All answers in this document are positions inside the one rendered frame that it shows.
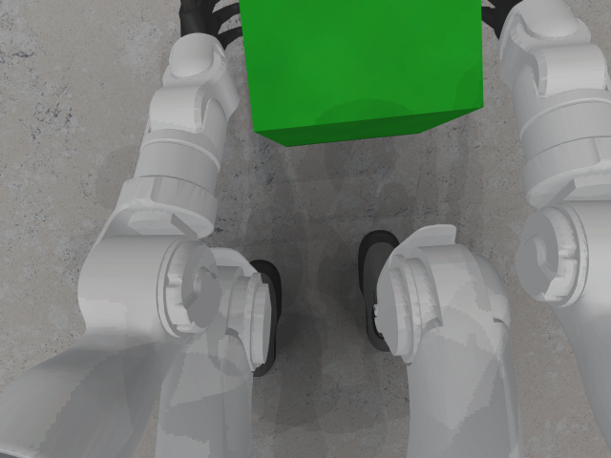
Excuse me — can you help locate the robot left hand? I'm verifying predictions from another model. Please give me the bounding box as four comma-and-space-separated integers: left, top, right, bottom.
179, 0, 242, 50

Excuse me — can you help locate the right robot upper arm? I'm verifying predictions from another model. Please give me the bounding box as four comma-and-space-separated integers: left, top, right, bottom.
515, 200, 611, 452

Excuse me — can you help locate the left robot upper arm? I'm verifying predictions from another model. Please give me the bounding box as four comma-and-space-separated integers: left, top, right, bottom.
0, 235, 222, 458

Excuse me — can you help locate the robot left shin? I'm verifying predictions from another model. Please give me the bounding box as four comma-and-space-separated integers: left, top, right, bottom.
209, 247, 263, 367

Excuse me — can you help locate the robot right forearm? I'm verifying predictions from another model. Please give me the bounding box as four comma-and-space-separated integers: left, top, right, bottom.
497, 0, 611, 208

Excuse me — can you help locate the right robot foot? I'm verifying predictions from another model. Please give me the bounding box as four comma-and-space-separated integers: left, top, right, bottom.
358, 230, 399, 352

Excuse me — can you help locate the robot left forearm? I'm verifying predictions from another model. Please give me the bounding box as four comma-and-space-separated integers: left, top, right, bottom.
77, 32, 240, 307

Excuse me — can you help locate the robot right hand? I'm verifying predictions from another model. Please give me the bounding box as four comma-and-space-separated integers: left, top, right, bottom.
481, 0, 523, 40

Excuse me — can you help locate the carton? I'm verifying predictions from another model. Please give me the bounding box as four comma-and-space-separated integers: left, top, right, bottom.
239, 0, 484, 147

